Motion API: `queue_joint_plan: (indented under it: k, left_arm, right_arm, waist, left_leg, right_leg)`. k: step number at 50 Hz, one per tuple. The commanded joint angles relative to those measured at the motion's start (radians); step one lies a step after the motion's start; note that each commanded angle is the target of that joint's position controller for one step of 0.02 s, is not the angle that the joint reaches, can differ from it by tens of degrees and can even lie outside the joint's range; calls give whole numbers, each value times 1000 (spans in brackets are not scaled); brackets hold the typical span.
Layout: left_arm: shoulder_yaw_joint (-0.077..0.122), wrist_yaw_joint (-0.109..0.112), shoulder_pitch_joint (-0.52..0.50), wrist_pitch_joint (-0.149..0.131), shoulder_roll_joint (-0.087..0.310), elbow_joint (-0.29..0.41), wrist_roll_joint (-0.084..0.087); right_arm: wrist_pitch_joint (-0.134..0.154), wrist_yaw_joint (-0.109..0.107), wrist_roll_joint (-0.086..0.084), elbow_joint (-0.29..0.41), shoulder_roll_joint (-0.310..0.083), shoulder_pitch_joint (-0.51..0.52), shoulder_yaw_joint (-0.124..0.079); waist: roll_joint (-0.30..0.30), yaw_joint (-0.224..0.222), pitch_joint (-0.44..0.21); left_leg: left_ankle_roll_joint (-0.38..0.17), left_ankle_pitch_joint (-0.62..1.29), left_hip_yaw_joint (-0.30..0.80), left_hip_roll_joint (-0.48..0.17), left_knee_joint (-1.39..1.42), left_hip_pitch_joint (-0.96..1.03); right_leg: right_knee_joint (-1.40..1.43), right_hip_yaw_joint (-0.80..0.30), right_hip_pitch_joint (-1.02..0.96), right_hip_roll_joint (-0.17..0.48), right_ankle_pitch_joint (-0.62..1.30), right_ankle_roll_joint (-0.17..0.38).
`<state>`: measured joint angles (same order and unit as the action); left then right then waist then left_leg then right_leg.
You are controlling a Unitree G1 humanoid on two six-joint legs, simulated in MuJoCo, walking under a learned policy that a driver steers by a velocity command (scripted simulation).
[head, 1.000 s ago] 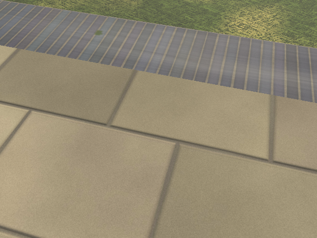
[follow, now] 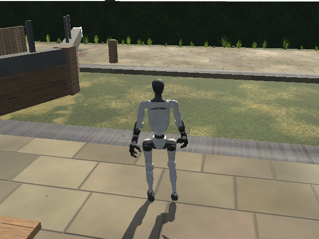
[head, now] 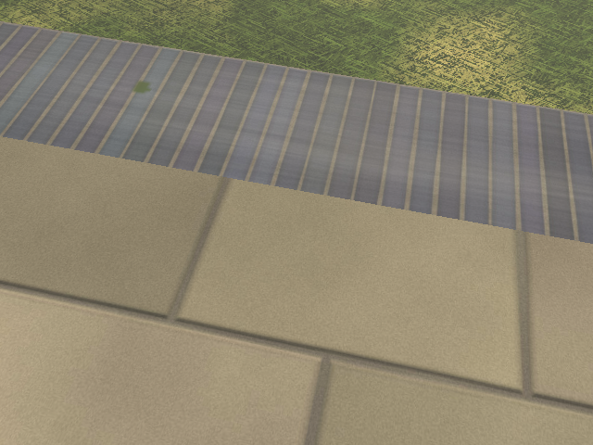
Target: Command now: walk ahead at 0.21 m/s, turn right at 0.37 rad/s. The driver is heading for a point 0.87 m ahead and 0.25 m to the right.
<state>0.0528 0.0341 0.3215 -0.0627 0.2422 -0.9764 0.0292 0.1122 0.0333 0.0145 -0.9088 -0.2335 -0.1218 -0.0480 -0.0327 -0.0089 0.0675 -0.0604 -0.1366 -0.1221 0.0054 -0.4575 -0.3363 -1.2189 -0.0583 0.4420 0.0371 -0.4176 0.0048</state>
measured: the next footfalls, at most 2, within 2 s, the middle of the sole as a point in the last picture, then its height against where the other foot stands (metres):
right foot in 0.42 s outside the picture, level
left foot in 0.86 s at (334, 402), level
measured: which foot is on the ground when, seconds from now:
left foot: down 0.00-0.44, up 0.46-0.84, down 0.86-1.00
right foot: up 0.00-0.40, down 0.42-0.88, up 0.90-1.00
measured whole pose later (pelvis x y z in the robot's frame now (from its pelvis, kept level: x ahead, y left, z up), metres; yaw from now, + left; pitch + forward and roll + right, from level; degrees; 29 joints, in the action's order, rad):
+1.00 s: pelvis +0.41 -0.11 +0.00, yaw -28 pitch +2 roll +1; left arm 0.06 0.02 0.31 -0.06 0.27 -0.77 0.03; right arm 0.11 0.04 0.00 -0.86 -0.27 -0.17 -0.07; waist -0.04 0.01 0.02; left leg -0.05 -0.16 -0.05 0.05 -0.48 -0.35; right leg -1.19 -0.09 0.40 0.01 -0.39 0.04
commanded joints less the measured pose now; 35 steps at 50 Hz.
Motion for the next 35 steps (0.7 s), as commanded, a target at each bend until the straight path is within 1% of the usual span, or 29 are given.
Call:
queue_joint_plan:
  k: [1, 2, 4, 6, 8, 9, 11, 13, 14, 16, 17, 18, 19, 20, 21, 22, 23, 24, 25, 26, 27, 28, 29, 30, 31, 33, 34, 35]
  left_arm:
    - [27, 11, 155, 41, 23, 24, 0]
    - [31, 12, 128, 50, 26, 48, -4]
    - [38, 9, 57, 60, 41, 98, -13]
    - [40, -3, -4, 63, 47, 133, -18]
    - [38, -17, -67, 65, 46, 166, -18]
    - [39, -23, -94, 68, 50, 182, -18]
    - [42, -36, -151, 75, 58, 215, -12]
    - [48, -48, -211, 79, 72, 252, -8]
    - [49, -53, -237, 78, 76, 269, -7]
    - [48, -65, -276, 69, 75, 296, -3]
    - [46, -71, -281, 63, 71, 303, 1]
    - [46, -75, -271, 58, 69, 304, 4]
    - [50, -77, -228, 54, 68, 291, 5]
    - [65, -74, -132, 50, 87, 258, 3]
    - [105, -60, 42, 50, 167, 204, 4]
    - [150, -40, 160, 45, 336, 188, 1]
    - [126, -48, 150, 20, 307, 220, -14]
    - [98, -55, 114, 4, 220, 230, -18]
    - [86, -55, 64, -3, 182, 243, -9]
    - [77, -52, 1, 0, 162, 259, 1]
    - [64, -46, -45, 0, 138, 275, 2]
    - [62, -39, -59, -2, 147, 287, -7]
    - [67, -32, -51, -5, 169, 289, -9]
    - [72, -24, -40, -7, 188, 288, -8]
    - [75, -17, -25, -8, 199, 285, -7]
    - [79, -8, 3, -7, 209, 279, -5]
    - [81, -7, 17, -7, 213, 276, -5]
    - [83, -8, 36, -7, 216, 270, -4]
  right_arm:
    - [22, -7, 21, 33, -96, 16, -17]
    - [20, -16, 21, 31, -111, 21, -20]
    - [7, -39, 14, 28, -134, 22, -26]
    - [-12, -60, 6, 29, -155, 19, -31]
    - [-30, -74, -2, 30, -176, 13, -37]
    - [-39, -77, -6, 30, -186, 6, -41]
    - [-53, -75, -17, 23, -206, -30, -50]
    - [-60, -69, -26, 21, -225, -62, -59]
    - [-63, -67, -27, 21, -230, -75, -63]
    - [-67, -65, -30, 27, -238, -98, -71]
    - [-70, -64, -32, 31, -242, -103, -75]
    - [-73, -62, -34, 36, -248, -97, -78]
    - [-77, -60, -40, 45, -253, -71, -80]
    - [-79, -58, -48, 53, -248, -39, -80]
    - [-74, -55, -45, 67, -204, -14, -67]
    - [-52, -46, -18, 150, -133, 60, -42]
    - [-10, -31, -15, 170, -115, 100, -31]
    - [15, -8, -48, 174, -167, 120, -43]
    - [25, 3, -52, 159, -178, 101, -44]
    - [25, 4, -33, 142, -185, 86, -49]
    - [19, 2, -22, 130, -192, 75, -56]
    - [13, 3, -18, 128, -177, 71, -55]
    - [8, 3, -13, 132, -159, 79, -51]
    - [4, 0, -12, 141, -142, 103, -45]
    - [3, -4, -13, 153, -124, 139, -38]
    - [5, -2, -16, 174, -95, 203, -24]
    - [6, 1, -21, 184, -93, 226, -21]
    - [6, 4, -26, 194, -98, 245, -20]
  waist:
    - [122, -49, -102]
    - [123, -56, -91]
    - [120, -50, -85]
    - [116, -35, -97]
    - [107, -12, -97]
    - [101, -1, -96]
    - [88, 27, -90]
    - [84, 46, -63]
    - [82, 54, -47]
    - [81, 65, -32]
    - [84, 64, -33]
    - [89, 53, -41]
    - [90, 21, -61]
    - [85, -34, -107]
    - [20, -105, -197]
    - [-235, -123, -218]
    - [-219, -111, -265]
    - [-122, -102, -213]
    - [-76, -63, -171]
    - [-15, -30, -121]
    - [-18, -5, -97]
    - [-29, 9, -91]
    - [-19, 11, -88]
    - [-12, 9, -77]
    - [-10, 0, -62]
    - [-45, -24, -42]
    - [-66, -36, -36]
    - [-77, -47, -31]
  left_leg:
    - [-161, 570, 128, -277, 221, 43]
    - [-172, 568, 103, -280, 236, 39]
    - [-177, 530, 58, -281, 249, 65]
    - [-172, 471, 17, -278, 251, 99]
    - [-173, 414, -3, -287, 253, 129]
    - [-173, 390, -7, -294, 248, 152]
    - [-174, 204, 16, -326, 264, 208]
    - [-171, 22, 56, -365, 278, 280]
    - [-167, -27, 71, -382, 276, 321]
    - [-152, -53, 79, -401, 253, 390]
    - [-140, -35, 72, -402, 232, 410]
    - [-124, 8, 52, -394, 198, 410]
    - [-99, 87, 7, -366, 136, 379]
    - [-63, 221, -60, -315, 3, 308]
    - [-7, 305, -130, -243, -262, 155]
    - [83, -35, -166, -88, -662, -283]
    - [84, -464, 81, 14, -829, -543]
    - [57, -411, 158, -43, -848, -619]
    - [35, -324, 162, -82, -787, -592]
    - [39, -253, 159, -110, -700, -544]
    - [48, -192, 159, -127, -616, -467]
    - [63, -134, 145, -113, -578, -407]
    - [79, -89, 133, -95, -525, -378]
    - [92, -44, 127, -80, -449, -360]
    - [99, 6, 126, -64, -358, -337]
    - [101, 114, 119, -27, -190, -275]
    - [100, 150, 115, -14, -137, -249]
    - [99, 171, 117, -7, -108, -227]
  right_leg:
    - [-1, -8, -11, 54, 71, 4]
    - [37, -8, 19, 57, 102, -1]
    - [160, -2, 66, 68, 181, -13]
    - [275, 22, 63, 74, 263, -19]
    - [363, 48, 52, 71, 304, -20]
    - [398, 59, 53, 67, 307, -18]
    - [448, 69, 74, 69, 273, -5]
    - [478, 74, 130, 71, 188, 14]
    - [491, 75, 162, 72, 146, 23]
    - [515, 89, 196, 69, 74, 41]
    - [534, 104, 187, 61, 49, 51]
    - [569, 128, 148, 46, 40, 63]
    - [639, 165, 51, 14, 69, 79]
    - [727, 205, -126, -43, 141, 102]
    - [758, 131, -394, -42, 181, 157]
    - [833, -351, -670, 213, 225, 316]
    - [950, -662, -778, 318, 260, 414]
    - [942, -534, -766, 307, 317, 379]
    - [925, -402, -690, 267, 369, 333]
    - [935, -316, -588, 233, 413, 294]
    - [961, -260, -498, 203, 451, 268]
    - [982, -238, -437, 185, 502, 261]
    - [995, -215, -410, 170, 545, 260]
    - [1004, -189, -384, 155, 555, 254]
    - [1006, -166, -356, 135, 545, 242]
    - [1001, -134, -311, 103, 490, 217]
    - [1000, -137, -295, 100, 453, 208]
    - [999, -152, -287, 108, 423, 202]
